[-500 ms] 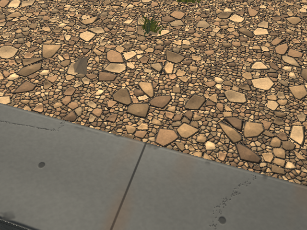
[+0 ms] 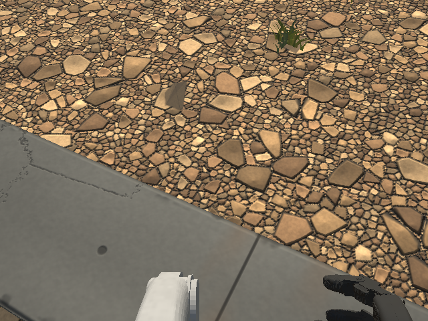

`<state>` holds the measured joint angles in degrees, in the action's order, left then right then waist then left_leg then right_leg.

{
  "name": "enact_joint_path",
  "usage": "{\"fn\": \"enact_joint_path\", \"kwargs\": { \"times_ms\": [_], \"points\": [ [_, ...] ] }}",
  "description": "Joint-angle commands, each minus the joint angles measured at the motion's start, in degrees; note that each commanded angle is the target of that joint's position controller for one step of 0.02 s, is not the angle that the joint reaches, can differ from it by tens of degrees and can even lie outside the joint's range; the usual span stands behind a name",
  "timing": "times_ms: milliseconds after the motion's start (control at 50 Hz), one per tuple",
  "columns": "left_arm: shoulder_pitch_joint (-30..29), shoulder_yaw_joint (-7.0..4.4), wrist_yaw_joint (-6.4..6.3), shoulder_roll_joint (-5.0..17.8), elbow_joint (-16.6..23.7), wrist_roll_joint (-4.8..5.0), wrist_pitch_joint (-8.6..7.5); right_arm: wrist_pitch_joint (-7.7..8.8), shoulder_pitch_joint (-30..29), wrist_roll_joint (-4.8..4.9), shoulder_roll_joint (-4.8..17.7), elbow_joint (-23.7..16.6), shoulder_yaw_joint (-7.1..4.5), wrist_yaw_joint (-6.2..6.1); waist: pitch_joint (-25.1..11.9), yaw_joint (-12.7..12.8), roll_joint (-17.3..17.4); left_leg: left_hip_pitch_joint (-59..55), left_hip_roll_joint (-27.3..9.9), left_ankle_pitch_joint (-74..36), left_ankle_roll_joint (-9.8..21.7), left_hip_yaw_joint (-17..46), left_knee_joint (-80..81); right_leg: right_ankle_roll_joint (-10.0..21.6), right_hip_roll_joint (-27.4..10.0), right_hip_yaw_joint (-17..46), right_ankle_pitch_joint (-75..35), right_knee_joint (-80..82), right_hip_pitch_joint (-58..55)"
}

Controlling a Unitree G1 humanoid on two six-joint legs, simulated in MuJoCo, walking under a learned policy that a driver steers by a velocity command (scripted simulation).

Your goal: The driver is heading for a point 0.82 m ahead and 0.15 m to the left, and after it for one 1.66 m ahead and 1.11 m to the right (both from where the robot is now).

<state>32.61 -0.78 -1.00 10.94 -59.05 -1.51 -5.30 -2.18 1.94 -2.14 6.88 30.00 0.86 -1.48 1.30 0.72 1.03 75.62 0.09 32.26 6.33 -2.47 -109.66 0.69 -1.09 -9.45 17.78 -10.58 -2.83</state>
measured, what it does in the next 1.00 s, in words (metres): climbs, turning left: left foot 0.17 m higher, then right foot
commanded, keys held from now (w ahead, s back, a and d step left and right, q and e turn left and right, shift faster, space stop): w+q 0.36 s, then q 0.20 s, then no key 0.22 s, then e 0.22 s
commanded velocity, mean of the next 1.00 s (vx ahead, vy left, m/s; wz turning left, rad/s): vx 0.29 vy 0.00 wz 0.36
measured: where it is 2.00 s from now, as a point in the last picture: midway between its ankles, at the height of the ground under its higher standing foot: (210, 300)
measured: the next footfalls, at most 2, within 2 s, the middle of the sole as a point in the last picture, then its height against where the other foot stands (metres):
left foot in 0.10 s outside the picture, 0.17 m higher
right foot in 0.62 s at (207, 251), level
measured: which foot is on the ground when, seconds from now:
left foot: up 0.00-0.08, down 0.10-0.62, up 0.64-1.00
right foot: down 0.00-0.14, up 0.16-0.60, down 0.62-1.00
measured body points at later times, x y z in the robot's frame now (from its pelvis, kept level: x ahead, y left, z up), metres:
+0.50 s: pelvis +0.31 +0.07 +0.17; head +0.33 +0.11 +0.61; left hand +0.54 +0.32 +0.14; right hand +0.42 -0.16 +0.05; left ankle +0.24 +0.08 -0.57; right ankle +0.54 -0.03 -0.49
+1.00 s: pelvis +0.44 +0.10 +0.16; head +0.47 +0.10 +0.61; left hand +0.44 +0.37 +0.04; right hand +0.72 -0.03 +0.07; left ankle +0.40 +0.24 -0.56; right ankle +0.55 +0.06 -0.57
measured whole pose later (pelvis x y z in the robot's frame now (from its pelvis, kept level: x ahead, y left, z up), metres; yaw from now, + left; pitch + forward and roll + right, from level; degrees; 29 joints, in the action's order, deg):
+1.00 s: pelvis +0.44 +0.10 +0.16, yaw +22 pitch +1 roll +0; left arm 13.6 -1.0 -1.1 12.9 -40.5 0.4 1.1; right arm -1.1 6.8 0.2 12.4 34.2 0.8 -3.0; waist 1.3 3.8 0.3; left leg 22.9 0.6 21.6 -3.3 5.7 -42.3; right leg 4.3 6.7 4.1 6.2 -27.2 22.1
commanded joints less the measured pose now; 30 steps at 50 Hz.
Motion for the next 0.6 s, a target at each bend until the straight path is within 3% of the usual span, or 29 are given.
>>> {"fn": "enact_joint_path", "kwargs": {
  "times_ms": [20,40,60,80,100,120,140,160,180,200,220,240,260,280,320,340,360,380,400,420,440,480,520,560,580,600],
  "points": [
    [3.45,-0.47,-1.62,6.65,0.38,0.76,1.25,0.96,-12.49,-0.36,-0.83,-10.57,2.54,2.06,2.42,0.9,-3.09,-4.3,-3.26,-2.08,0.38,-8.98,17.07,9.34,-12.15,2.47,-22.75,14.04,1.6],
    [2.08,-0.49,-2.04,6.93,0.74,2.55,1.64,0.79,-11.52,1.32,-2.45,-10.1,3.18,3.22,0.85,0.09,-3.45,-19.22,-3.46,-6.3,2.14,-10.44,29.01,9.95,-12.62,0.02,-33.39,17.04,5.74],
    [1.6,-0.08,-1.89,6.91,2.87,3.04,1.73,0.41,-9.05,1.34,-0.82,-7.49,2.55,3.71,-3.6,0.57,-0.55,-32.62,1.33,-7.59,2.28,-15.83,33.82,10.48,-11.83,-1.95,-60.67,11.89,7.37],
    [1.1,-1.29,-1.89,13.13,4.12,2.34,1.33,0.38,-3.15,0.76,1.51,-5.63,1.1,3.96,-9.7,-3.56,-6.92,-39.51,5.58,-2.47,2.9,-17.4,33.64,10.41,-15.33,-2.09,-96.15,0.51,2.46],
    [-1.23,-3.0,-1.4,17.88,5.77,2.22,1.18,0.46,6.93,0.8,4.56,-3.11,-0.23,3.94,-17.57,-8.24,-11.49,-46.67,8.07,-2.2,4.77,-14.94,36.9,9.7,-17.3,-1.62,-112.42,-13.21,-2.67],
    [-4.29,-4.49,-0.28,21.2,7.7,3.05,0.33,0.88,16.82,0.97,8.15,-1.15,-1.67,4.04,-24.93,-13.3,-15.48,-58.44,8.48,-3.29,7.34,-5.62,45.42,7.68,-16.81,-1.71,-113.0,-28.27,-2.24],
    [-4.99,-4.19,1.21,18.99,12.74,3.82,-1.1,1.22,17.96,1.73,13.61,1.21,-4.0,3.55,-26.05,-13.41,-7.24,-73.0,3.12,9.97,10.41,15.54,54.82,4.94,-10.75,0.13,-93.27,-48.91,19.57],
    [-11.03,-4.34,3.71,14.75,15.81,1.59,-2.62,0.29,16.26,3.05,20.92,2.09,-6.94,2.94,-28.6,-11.95,10.76,-77.67,-9.72,13.07,14.75,53.76,83.1,0.55,6.1,3.75,-13.3,-79.77,34.13],
    [-11.42,-3.91,4.62,9.37,18.23,-0.65,-3.59,0.33,12.38,2.68,20.55,2.81,-7.66,2.56,-28.84,-7.53,2.51,-76.84,-13.22,4.42,12.13,64.17,90.11,1.65,3.71,18.05,-12.11,-96.4,42.18],
    [-13.83,-2.82,3.71,5.53,19.96,-0.09,-2.9,1.02,11.86,1.94,18.44,5.62,-7.1,2.24,-21.06,-4.99,-4.74,-69.46,-12.35,3.4,10.19,58.64,89.33,1.55,2.33,16.41,-13.08,-102.07,45.06],
    [-21.57,-1.58,2.65,4.67,23.69,2.1,-3.92,4.37,17.47,2.36,14.39,7.3,-4.37,2.65,-11.96,-5.93,-5.92,-65.17,-12.91,-3.18,8.13,56.0,90.8,4.08,3.43,19.19,-4.07,-110.96,52.44],
    [-23.58,0.56,1.98,-0.53,26.73,1.12,-4.03,6.14,16.47,1.82,7.76,11.06,-2.57,3.46,-8.12,-1.54,-6.02,-59.49,-9.91,-12.34,4.1,46.43,87.91,6.49,0.6,19.71,-5.13,-113.21,55.78],
    [-21.08,2.61,2.11,-2.93,27.85,1.46,-3.48,6.78,14.77,1.55,5.28,12.75,-1.77,4.45,-4.59,2.81,-4.63,-52.75,-6.9,-20.81,2.99,35.49,83.46,7.85,-0.92,19.39,-3.63,-112.54,55.17],
    [-19.5,3.02,2.26,-3.26,27.97,1.63,-2.43,6.57,12.0,1.56,3.92,12.71,-1.75,4.42,-2.14,5.63,-4.11,-48.72,-5.05,-23.94,3.53,29.8,84.16,7.5,-1.36,19.02,-4.17,-111.23,56.61],
    [-17.14,1.86,1.45,2.8,26.91,2.0,-0.76,7.41,6.5,2.04,5.38,10.92,-1.66,4.78,0.78,9.52,-5.63,-40.85,0.07,-27.53,2.61,18.58,88.14,6.67,-3.57,15.69,-7.99,-92.12,52.13],
    [-19.29,1.96,1.16,3.83,27.9,0.69,-0.44,7.97,7.15,2.93,6.58,11.3,-1.89,4.69,1.8,9.34,-4.65,-38.24,2.22,-34.31,2.18,15.65,88.66,5.62,-4.0,13.14,-9.19,-82.17,49.64],
    [-23.19,2.02,0.59,4.2,28.92,-1.13,-0.63,8.38,9.02,3.51,7.71,11.78,-2.24,4.25,1.42,7.35,-4.26,-38.02,4.24,-38.88,2.1,14.14,89.67,4.27,-3.13,10.11,-12.85,-72.93,46.9],
    [-27.67,2.14,-0.13,3.8,30.02,-2.2,-0.87,8.45,11.93,3.5,8.34,12.34,-2.38,3.56,0.35,4.61,-2.75,-40.05,4.69,-44.61,1.26,14.27,90.36,3.35,-1.43,6.9,-15.77,-66.01,44.89],
    [-31.28,2.23,-1.01,2.67,30.68,-2.21,-0.79,7.9,15.58,3.27,9.08,13.22,-2.6,2.84,-2.39,2.14,-1.23,-44.44,4.43,-50.07,-0.74,14.34,90.87,2.93,-0.1,5.29,-19.08,-60.97,43.99],
    [-33.02,2.66,-1.24,1.72,31.69,-1.75,-0.85,7.61,18.09,3.72,10.98,13.06,-3.22,1.78,-3.32,0.59,0.99,-49.09,3.86,-56.26,-1.93,14.9,89.75,2.22,1.04,5.53,-20.58,-53.11,43.29],
    [-35.27,2.85,-1.27,0.92,32.51,-0.95,-0.82,7.14,20.25,4.24,11.92,13.13,-3.65,0.81,-4.48,-1.0,2.43,-54.13,3.84,-59.02,-3.36,15.09,88.74,1.45,2.91,5.63,-21.28,-44.43,42.27],
    [-42.27,2.54,-0.64,0.71,33.79,1.13,-0.34,5.96,23.49,4.07,12.06,13.39,-3.81,-0.24,-5.76,-3.38,5.23,-62.96,2.91,-59.22,-5.08,17.67,89.09,0.93,7.15,5.73,-19.83,-29.7,41.02],
    [-41.71,0.67,0.46,4.97,32.62,2.06,0.34,4.13,22.72,4.01,13.33,12.29,-4.41,-1.14,-8.33,-2.43,9.0,-70.4,1.96,-63.01,-6.23,21.76,85.52,0.58,9.41,7.35,-18.9,-21.84,36.31],
    [-38.94,-0.67,1.17,7.98,30.89,2.07,0.4,2.78,20.19,4.12,13.72,10.28,-5.06,-2.16,-9.33,-1.14,8.96,-75.55,1.25,-67.2,-7.2,24.2,79.17,1.05,9.54,10.02,-17.94,-17.02,32.44],
    [-35.51,-1.11,1.39,9.14,29.56,2.0,0.18,2.45,18.0,3.98,14.17,8.8,-5.37,-2.57,-9.95,0.02,8.33,-77.69,0.89,-68.86,-7.73,24.15,74.51,1.5,7.78,11.12,-19.97,-13.42,30.15],
    [-28.37,-1.32,1.48,9.22,27.11,1.42,-0.45,2.38,14.1,3.72,14.31,6.85,-5.52,-2.6,-12.71,3.03,7.24,-76.18,1.52,-66.82,-8.43,23.3,66.21,3.33,3.81,13.43,-27.72,-7.94,21.73]
  ]
}}
Keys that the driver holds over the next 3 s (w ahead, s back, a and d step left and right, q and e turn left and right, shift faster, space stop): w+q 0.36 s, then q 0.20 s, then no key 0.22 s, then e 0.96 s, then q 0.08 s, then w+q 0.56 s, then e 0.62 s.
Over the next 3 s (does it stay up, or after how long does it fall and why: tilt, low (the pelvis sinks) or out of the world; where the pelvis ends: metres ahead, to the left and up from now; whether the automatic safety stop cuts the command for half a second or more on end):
stays up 0.75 0.08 0.17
